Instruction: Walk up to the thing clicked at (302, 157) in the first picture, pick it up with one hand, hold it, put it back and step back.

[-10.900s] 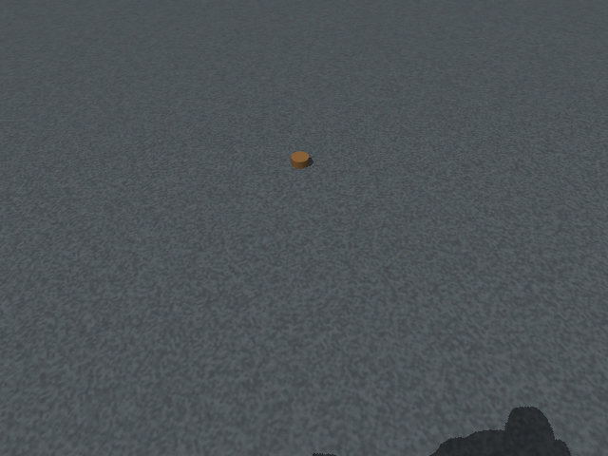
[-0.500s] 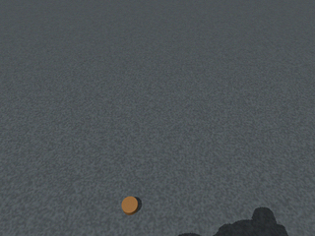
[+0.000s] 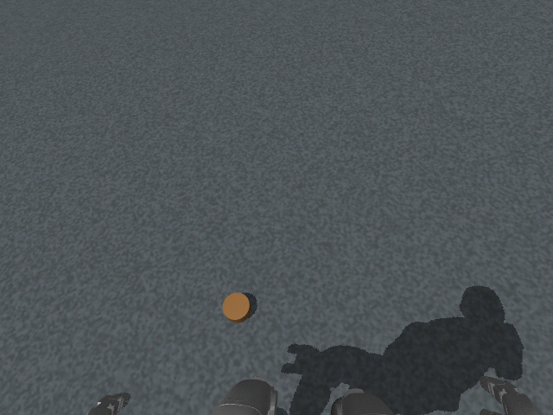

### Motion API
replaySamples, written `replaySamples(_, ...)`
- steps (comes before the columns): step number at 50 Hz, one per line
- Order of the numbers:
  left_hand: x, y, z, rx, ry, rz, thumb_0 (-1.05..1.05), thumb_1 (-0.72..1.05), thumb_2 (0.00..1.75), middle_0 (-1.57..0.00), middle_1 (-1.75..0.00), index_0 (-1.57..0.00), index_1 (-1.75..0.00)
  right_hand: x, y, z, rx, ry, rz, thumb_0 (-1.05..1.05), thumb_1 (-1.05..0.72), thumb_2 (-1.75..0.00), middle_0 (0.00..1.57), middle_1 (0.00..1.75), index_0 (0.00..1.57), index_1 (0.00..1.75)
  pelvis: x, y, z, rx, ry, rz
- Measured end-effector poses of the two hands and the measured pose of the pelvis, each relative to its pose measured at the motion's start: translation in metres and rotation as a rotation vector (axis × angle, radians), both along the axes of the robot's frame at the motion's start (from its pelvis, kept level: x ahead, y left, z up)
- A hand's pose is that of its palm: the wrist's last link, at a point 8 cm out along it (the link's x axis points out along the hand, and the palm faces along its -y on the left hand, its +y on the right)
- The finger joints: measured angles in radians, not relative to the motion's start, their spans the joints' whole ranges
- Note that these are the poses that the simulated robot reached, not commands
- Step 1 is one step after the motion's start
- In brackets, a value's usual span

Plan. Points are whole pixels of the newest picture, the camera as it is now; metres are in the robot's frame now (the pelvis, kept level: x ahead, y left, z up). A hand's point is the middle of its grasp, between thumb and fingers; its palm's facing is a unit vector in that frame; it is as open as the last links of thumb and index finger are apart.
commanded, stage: walk up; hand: left
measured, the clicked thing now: (237, 307) +0.48 +0.25 -0.74
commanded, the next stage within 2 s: none
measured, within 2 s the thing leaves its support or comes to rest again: neither
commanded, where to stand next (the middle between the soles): +0.10 +0.02 m, yaw +1 degrees
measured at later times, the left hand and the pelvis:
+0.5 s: hand out of the picture +0.01 +0.25 -0.15, palm faces +0.01 -0.92 -0.40, open 7.4 cm; pelvis -0.01 -0.03 +0.00, yaw +2 degrees
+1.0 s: hand out of the picture +0.05 +0.32 -0.17, palm faces +0.04 -0.90 -0.44, open 7.4 cm; pelvis -0.05 +0.02 -0.03, yaw +4 degrees
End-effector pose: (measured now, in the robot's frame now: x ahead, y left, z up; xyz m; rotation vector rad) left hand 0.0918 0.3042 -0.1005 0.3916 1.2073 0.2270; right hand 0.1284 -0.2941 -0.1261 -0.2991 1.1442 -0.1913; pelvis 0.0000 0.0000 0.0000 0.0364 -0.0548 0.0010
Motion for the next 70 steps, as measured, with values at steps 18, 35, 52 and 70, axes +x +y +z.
replaySamples(18, -0.057, -0.003, -0.002, -0.091, -0.089, 0.062, 0.00, 0.90, 0.90, -0.20, -0.30, -0.21, -0.30, -0.118, -0.033, 0.041, -0.108, 0.084, 0.029, 0.01, -0.90, -0.90, 0.20, 0.30, 0.21, 0.30, -0.021, -0.010, 0.012, -0.015, -0.010, 0.066)
replaySamples(35, -0.111, 0.007, 0.032, 0.136, 0.013, 0.124, 0.01, 0.90, 0.90, -0.21, -0.30, -0.21, -0.30, -0.039, -0.041, 0.000, -0.003, 0.078, 0.116, 0.01, -0.90, -0.90, 0.20, 0.30, 0.20, 0.30, -0.006, -0.021, 0.000, -0.044, -0.003, 0.071)
replaySamples(52, -0.051, 0.041, -0.035, -0.013, -0.071, 0.031, 0.00, 0.90, 0.90, -0.20, -0.29, -0.20, -0.30, -0.092, -0.001, 0.016, -0.140, 0.042, 0.059, 0.01, -0.90, -0.90, 0.20, 0.30, 0.21, 0.30, -0.052, 0.012, -0.022, -0.027, 0.008, 0.044)
replaySamples(70, -0.130, -0.017, 0.013, 0.014, 0.023, 0.019, 0.00, 0.90, 0.90, -0.21, -0.30, -0.21, -0.30, -0.142, -0.098, 0.034, -0.131, 0.040, -0.053, 0.01, -0.90, -0.90, 0.20, 0.30, 0.20, 0.30, -0.039, -0.035, 0.003, -0.045, -0.020, -0.041)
